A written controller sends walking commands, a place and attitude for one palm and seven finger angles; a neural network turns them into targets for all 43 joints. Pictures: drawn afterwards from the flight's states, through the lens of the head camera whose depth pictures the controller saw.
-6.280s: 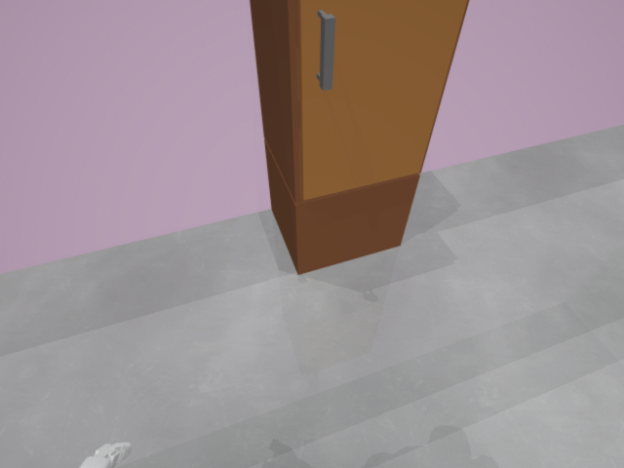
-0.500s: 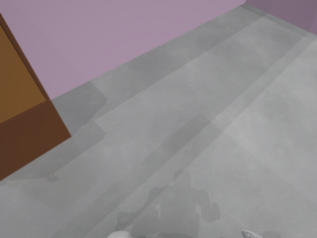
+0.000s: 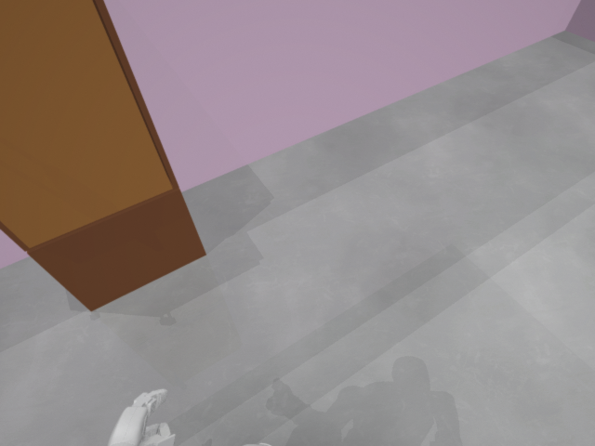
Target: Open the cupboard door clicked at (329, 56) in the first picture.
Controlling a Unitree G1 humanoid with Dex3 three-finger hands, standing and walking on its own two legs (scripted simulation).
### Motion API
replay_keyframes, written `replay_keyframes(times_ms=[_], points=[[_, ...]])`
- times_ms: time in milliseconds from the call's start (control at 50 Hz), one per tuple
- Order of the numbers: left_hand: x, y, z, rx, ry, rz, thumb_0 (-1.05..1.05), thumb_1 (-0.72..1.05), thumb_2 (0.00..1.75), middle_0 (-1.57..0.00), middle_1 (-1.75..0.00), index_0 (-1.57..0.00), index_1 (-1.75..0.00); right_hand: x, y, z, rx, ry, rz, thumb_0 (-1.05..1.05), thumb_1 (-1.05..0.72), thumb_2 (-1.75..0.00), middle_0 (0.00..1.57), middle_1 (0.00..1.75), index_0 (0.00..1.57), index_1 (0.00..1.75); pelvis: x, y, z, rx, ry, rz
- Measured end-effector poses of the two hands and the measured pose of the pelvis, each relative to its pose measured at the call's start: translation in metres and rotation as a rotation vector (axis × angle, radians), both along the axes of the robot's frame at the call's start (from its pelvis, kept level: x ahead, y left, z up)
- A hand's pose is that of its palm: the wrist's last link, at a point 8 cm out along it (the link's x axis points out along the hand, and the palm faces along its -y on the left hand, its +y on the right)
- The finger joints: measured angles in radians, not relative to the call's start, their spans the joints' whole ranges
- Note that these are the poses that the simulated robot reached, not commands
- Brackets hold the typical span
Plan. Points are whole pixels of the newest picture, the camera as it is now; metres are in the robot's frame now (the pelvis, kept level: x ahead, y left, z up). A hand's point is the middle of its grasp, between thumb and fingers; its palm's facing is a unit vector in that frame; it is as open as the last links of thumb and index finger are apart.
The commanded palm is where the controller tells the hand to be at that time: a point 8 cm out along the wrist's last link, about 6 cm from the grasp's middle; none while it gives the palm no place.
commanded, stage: turn to face it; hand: left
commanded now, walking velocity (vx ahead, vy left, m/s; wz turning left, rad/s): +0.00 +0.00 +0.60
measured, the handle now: out of the picture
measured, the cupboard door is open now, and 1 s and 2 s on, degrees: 0 0 0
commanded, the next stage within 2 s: take the last steps up to it in 0.90 s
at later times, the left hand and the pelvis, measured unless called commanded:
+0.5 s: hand out of the picture -0.08 +0.26 -0.19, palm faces +0.37 -0.90 -0.25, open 7.4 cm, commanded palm none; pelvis -0.03 +0.05 +0.00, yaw +19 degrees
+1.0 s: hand out of the picture -0.03 +0.24 -0.14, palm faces +0.48 -0.84 -0.26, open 7.4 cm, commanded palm none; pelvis -0.04 +0.02 +0.00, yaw +28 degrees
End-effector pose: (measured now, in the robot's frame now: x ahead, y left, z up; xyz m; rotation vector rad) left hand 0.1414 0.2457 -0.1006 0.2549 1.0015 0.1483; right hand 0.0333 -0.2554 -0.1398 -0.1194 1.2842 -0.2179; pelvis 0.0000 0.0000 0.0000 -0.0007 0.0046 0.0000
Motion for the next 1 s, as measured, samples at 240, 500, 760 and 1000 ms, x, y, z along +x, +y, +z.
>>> replay_keyframes(times_ms=[240, 500, 760, 1000], points=[[-0.114, 0.002, -0.002, -0.015, 0.132, 0.220, 0.01, 0.90, 0.90, -0.21, -0.30, -0.21, -0.30, 0.033, -0.014, 0.011, -0.017, 0.038, 0.185, 0.01, -0.91, -0.90, 0.20, 0.30, 0.20, 0.30, -0.009, -0.006, 0.011, 0.032, -0.029, 0.186], [-0.240, 0.060, -0.051, -0.096, 0.335, 0.471, 0.01, 0.91, 0.90, -0.20, -0.30, -0.20, -0.30, 0.131, 0.088, 0.034, -0.084, -0.162, 0.478, 0.00, -0.91, -0.90, 0.20, 0.30, 0.20, 0.30, -0.026, 0.045, -0.005, -0.007, -0.013, 0.324], [-0.216, 0.079, -0.022, -0.092, 0.172, 0.517, 0.01, 0.91, 0.90, -0.20, -0.30, -0.20, -0.29, 0.106, 0.130, 0.036, -0.020, -0.122, 0.539, 0.00, -0.90, -0.90, 0.21, 0.30, 0.20, 0.30, -0.035, 0.058, 0.014, -0.024, -0.022, 0.428], [-0.199, 0.032, -0.010, -0.044, 0.081, 0.534, 0.00, 0.91, 0.90, -0.20, -0.30, -0.20, -0.30, 0.060, 0.076, -0.005, 0.033, 0.042, 0.506, 0.00, -0.90, -0.90, 0.21, 0.30, 0.20, 0.30, -0.035, 0.019, 0.003, 0.012, -0.018, 0.494]])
